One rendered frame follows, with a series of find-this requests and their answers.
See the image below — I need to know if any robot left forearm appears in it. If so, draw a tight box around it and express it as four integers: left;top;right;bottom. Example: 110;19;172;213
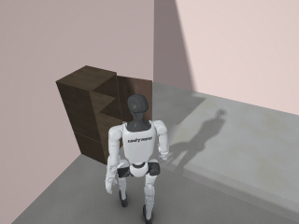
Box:
106;156;118;184

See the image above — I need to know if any cupboard door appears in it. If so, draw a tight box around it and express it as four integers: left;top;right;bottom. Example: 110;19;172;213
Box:
117;76;152;122

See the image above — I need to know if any robot left upper arm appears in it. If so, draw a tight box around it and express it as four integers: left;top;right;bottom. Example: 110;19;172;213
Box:
108;125;123;167

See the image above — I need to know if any robot torso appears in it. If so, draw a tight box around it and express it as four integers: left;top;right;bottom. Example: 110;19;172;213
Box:
122;120;156;177

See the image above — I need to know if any robot right upper arm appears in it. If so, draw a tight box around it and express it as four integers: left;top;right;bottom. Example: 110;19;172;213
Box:
152;120;168;153

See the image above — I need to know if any right robot hand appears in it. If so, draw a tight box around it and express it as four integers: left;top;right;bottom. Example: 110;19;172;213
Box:
156;153;167;163

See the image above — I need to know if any left robot hand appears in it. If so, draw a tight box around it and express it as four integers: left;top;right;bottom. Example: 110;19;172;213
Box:
105;179;118;194

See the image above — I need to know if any robot head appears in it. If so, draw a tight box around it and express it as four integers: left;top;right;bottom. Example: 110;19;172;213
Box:
125;94;151;133

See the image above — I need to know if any robot right forearm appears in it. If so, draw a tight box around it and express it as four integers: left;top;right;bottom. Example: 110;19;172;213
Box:
160;144;169;158

